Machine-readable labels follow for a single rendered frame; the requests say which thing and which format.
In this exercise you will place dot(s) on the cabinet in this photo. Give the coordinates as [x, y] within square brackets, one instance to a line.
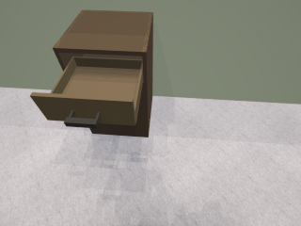
[114, 34]

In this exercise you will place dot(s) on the handle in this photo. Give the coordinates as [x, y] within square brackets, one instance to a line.
[82, 122]

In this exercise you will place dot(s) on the drawer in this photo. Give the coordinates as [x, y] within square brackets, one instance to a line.
[88, 85]

